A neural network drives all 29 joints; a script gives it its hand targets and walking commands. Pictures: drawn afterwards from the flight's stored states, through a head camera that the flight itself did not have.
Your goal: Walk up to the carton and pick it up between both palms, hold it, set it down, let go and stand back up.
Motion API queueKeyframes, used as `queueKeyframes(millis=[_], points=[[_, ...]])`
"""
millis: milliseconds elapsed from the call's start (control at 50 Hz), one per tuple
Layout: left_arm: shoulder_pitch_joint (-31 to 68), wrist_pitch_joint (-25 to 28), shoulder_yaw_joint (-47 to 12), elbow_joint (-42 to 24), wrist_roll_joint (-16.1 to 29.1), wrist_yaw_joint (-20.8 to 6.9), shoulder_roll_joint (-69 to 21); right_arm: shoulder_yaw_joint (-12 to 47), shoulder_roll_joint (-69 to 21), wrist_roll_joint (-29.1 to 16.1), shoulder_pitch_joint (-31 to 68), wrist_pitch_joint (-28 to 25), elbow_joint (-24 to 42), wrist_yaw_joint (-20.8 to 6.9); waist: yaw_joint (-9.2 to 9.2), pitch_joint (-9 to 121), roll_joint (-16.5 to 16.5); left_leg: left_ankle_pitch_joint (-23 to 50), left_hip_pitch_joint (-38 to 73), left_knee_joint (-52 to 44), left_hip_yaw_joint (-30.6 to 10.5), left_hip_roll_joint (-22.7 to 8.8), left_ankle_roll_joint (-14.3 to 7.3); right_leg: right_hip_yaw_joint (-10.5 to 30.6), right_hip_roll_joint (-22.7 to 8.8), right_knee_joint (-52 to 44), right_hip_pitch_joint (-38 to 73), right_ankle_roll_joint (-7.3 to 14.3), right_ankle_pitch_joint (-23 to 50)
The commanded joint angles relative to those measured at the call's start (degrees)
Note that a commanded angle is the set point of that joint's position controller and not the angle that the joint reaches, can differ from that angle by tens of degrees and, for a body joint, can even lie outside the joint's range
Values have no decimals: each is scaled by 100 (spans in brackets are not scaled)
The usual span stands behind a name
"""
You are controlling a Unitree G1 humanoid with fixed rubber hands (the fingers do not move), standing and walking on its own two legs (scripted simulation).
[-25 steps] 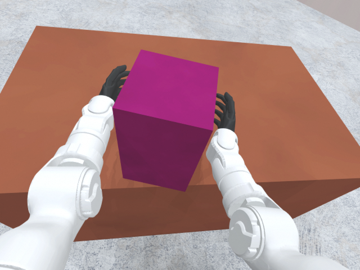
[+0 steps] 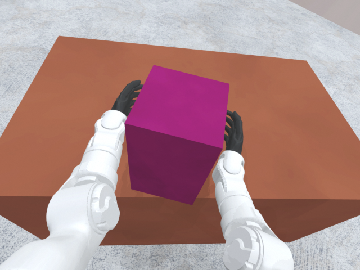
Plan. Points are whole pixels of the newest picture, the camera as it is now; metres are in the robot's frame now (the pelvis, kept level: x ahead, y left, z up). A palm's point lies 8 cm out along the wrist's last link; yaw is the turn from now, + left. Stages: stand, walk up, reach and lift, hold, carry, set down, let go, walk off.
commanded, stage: reach and lift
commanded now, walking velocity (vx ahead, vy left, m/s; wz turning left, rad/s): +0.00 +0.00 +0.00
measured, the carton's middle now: (174, 142) +0.41 -0.01 +0.02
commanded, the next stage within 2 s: none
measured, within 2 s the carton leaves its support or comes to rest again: leaves its support in 0.98 s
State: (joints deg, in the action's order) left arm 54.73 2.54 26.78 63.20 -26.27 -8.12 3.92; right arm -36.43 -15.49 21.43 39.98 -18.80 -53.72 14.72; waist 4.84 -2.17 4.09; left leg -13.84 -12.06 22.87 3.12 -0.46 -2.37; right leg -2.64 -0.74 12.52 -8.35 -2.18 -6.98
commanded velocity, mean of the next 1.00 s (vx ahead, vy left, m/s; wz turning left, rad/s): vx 0.00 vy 0.00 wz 0.00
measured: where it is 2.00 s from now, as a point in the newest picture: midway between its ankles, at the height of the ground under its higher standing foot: outside the picture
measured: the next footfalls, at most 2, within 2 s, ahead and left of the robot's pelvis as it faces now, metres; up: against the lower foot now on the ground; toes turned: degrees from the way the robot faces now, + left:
none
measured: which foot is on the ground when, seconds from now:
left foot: down 0.00-1.00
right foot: down 0.00-1.00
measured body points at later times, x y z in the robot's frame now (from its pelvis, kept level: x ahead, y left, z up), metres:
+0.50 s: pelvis +0.00 -0.01 +0.00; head +0.05 +0.04 +0.45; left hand +0.46 +0.12 +0.08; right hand +0.38 -0.14 +0.06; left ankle -0.02 +0.08 -0.75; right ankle -0.01 -0.15 -0.75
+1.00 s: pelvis -0.01 -0.01 +0.00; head +0.04 +0.03 +0.45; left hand +0.44 +0.12 +0.10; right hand +0.36 -0.14 +0.06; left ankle -0.02 +0.08 -0.75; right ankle -0.01 -0.14 -0.75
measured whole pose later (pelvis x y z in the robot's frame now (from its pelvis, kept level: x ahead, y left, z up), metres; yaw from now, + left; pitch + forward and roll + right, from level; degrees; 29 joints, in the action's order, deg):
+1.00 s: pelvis -0.01 -0.01 +0.00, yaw +1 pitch +6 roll -2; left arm 53.4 7.9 23.6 60.0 -27.4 -8.0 3.5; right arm -33.8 -13.3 18.9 38.8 -34.1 -60.4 17.9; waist 3.1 -0.1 3.1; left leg -10.2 -16.2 20.1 3.4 -1.1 -1.6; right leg -5.4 -0.5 8.9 -11.6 -0.9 -3.4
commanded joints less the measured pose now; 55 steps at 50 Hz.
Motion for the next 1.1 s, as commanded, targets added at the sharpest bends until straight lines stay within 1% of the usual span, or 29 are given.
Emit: queueKeyframes(millis=[0, 120, 200, 240, 380, 500, 600, 680, 700, 760, 800, 860, 920, 960, 1020, 1080], points=[[2005, -28, -973, -147, -93, -646, -2970, 1946, -2534, 381, 2313, -194, -328, -681, 140, 2274, -799, 3375, 960, -57, 314, 23, 590, -418, 399, 262, 1270, 69, 1964], [1902, -153, -994, -405, -99, -710, -2885, 2126, -2505, 284, 2115, -246, -294, -510, 170, 2171, -652, 2736, 701, -242, 361, 86, 433, -394, 316, 269, 1593, -16, 2204], [1930, -238, -951, -483, -105, -752, -2809, 2147, -2486, 241, 2115, -248, -186, -412, 169, 2175, -582, 2175, 467, -392, 386, 120, 326, -382, 242, 264, 1711, -75, 2125], [1910, -254, -903, -460, -132, -754, -2770, 2156, -2487, 234, 2106, -253, -166, -387, 124, 2149, -574, 1968, 406, -443, 392, 123, 290, -387, 219, 256, 1707, -80, 2011], [1896, -298, -871, -446, -163, -726, -2755, 2126, -2420, 209, 2095, -278, -133, -328, 112, 2106, -608, 1808, 427, -489, 385, 99, 273, -439, 225, 202, 1544, -52, 1796], [1837, -307, -959, -507, -193, -667, -2851, 2110, -2317, 139, 2000, -369, -328, -293, 155, 2073, -794, 2455, 819, -324, 332, 40, 427, -535, 323, 112, 1133, 37, 1754], [1796, -316, -1046, -519, -190, -611, -2935, 2096, -2226, 50, 2055, -483, -410, -281, 132, 2093, -949, 2904, 1001, -211, 287, -5, 538, -586, 385, 32, 792, 112, 1602], [1798, -247, -1100, -578, -177, -571, -2980, 2122, -2183, 38, 2106, -613, -382, -272, 109, 2245, -982, 3213, 1111, -147, 283, -27, 593, -613, 423, -1, 684, 140, 1657], [1870, -177, -1130, -605, -158, -564, -2990, 2125, -2207, 66, 2155, -685, -360, -265, 108, 2367, -972, 3258, 1105, -134, 298, -24, 599, -615, 422, 2, 702, 138, 1715], [2137, 210, -1248, -714, -136, -491, -3151, 2171, -2323, 202, 2441, -1090, -290, -294, 19, 2912, -1029, 3614, 1189, -51, 307, -44, 661, -657, 446, 44, 647, 179, 1924], [2269, 522, -1352, -735, -131, -416, -3249, 2205, -2387, 294, 2593, -1373, -352, -326, -35, 3209, -1079, 3894, 1303, 10, 288, -70, 711, -680, 469, 46, 579, 216, 2022], [2449, 932, -1449, -664, -127, -325, -3332, 2219, -2436, 438, 2733, -1685, -594, -363, -93, 3477, -1084, 4095, 1358, 30, 263, -98, 744, -674, 479, 28, 557, 258, 2100], [2656, 1190, -1472, -504, -121, -285, -3317, 2122, -2400, 565, 2899, -1829, -867, -368, -73, 3389, -984, 3678, 1263, -93, 264, -93, 703, -653, 436, -54, 542, 255, 1893], [2813, 1288, -1446, -363, -114, -290, -3268, 2048, -2385, 646, 3006, -1861, -1023, -344, -39, 3242, -862, 3081, 1034, -251, 288, -65, 629, -608, 369, -87, 662, 227, 1744], [3116, 1360, -1436, -253, -62, -271, -3244, 1931, -2357, 720, 3286, -1880, -1143, -334, -39, 3112, -718, 2163, 709, -499, 321, -31, 528, -564, 274, -120, 723, 186, 1376], [3256, 1318, -1280, -75, -85, -246, -3178, 1876, -2365, 758, 3527, -1799, -1134, -361, -173, 3026, -578, 1230, 298, -751, 380, 7, 367, -477, 152, -129, 863, 151, 913]])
